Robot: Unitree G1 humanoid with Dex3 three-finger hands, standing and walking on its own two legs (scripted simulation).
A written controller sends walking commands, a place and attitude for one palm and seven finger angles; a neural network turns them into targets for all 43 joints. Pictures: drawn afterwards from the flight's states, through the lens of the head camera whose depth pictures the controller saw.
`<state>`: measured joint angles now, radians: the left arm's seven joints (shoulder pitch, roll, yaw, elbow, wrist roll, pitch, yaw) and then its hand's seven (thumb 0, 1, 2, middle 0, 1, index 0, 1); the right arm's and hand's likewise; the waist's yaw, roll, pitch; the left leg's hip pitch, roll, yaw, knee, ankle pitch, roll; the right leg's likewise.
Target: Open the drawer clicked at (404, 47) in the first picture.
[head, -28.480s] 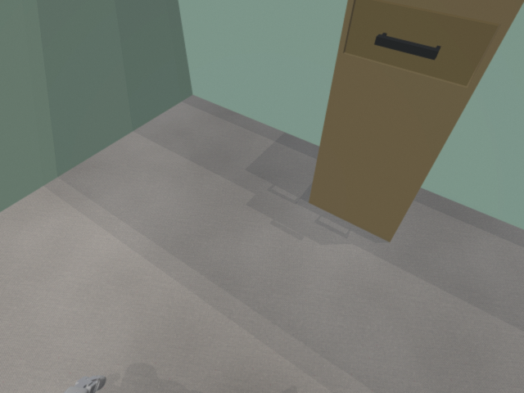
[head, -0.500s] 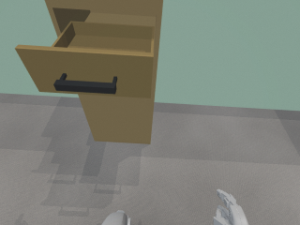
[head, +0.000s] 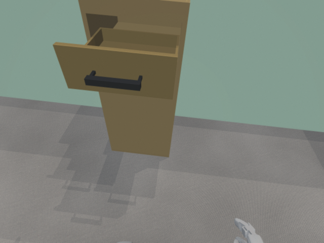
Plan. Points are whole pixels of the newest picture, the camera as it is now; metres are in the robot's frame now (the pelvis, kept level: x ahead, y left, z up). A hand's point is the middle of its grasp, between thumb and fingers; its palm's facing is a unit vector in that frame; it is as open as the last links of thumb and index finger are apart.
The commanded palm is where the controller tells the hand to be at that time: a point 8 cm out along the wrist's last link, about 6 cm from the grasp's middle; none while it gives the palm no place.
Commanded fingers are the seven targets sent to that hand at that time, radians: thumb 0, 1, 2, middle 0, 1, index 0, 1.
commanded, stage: stop stepping back and stand still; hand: left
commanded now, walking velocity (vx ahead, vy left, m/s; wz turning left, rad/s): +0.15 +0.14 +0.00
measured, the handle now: (115, 79) +0.57 +0.19 +0.11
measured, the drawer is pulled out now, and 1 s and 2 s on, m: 0.29 0.29 0.29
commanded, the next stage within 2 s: let the arm hang, fingers relaxed in 1.10 s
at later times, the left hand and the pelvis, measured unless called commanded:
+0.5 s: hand (8, 100) +0.23 +0.24 +0.29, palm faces +0.51 -0.71 -0.48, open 7.4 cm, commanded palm +0.16 +0.30 +0.30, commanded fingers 0.00 0.90 0.90 -0.20 -0.30 -0.20 -0.30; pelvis +0.03 +0.02 +0.00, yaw +0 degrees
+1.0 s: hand out of the picture +0.21 +0.27 +0.29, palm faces +0.53 -0.73 -0.43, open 7.4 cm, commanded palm +0.14 +0.32 +0.30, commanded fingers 0.00 0.90 0.90 -0.20 -0.30 -0.20 -0.30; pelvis +0.01 +0.04 +0.01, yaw -1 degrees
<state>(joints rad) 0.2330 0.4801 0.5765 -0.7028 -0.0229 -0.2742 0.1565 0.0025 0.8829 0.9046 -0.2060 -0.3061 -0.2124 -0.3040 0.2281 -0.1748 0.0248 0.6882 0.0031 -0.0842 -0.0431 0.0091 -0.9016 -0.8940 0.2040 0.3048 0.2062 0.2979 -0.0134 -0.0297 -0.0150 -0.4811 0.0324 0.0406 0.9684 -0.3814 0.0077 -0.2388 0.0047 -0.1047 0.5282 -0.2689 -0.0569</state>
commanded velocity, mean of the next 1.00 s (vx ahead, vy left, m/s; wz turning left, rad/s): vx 0.01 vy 0.01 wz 0.00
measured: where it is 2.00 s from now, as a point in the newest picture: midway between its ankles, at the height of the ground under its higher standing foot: outside the picture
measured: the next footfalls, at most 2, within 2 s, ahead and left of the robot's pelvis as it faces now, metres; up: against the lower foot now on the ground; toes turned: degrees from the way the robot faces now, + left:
left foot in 0.14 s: +0.05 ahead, +0.13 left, +0.00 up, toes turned +2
right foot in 0.30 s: +0.03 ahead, -0.08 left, +0.00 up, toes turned +0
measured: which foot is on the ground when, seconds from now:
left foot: up 0.00-0.12, down 0.14-1.00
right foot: down 0.00-0.16, up 0.18-0.28, down 0.30-1.00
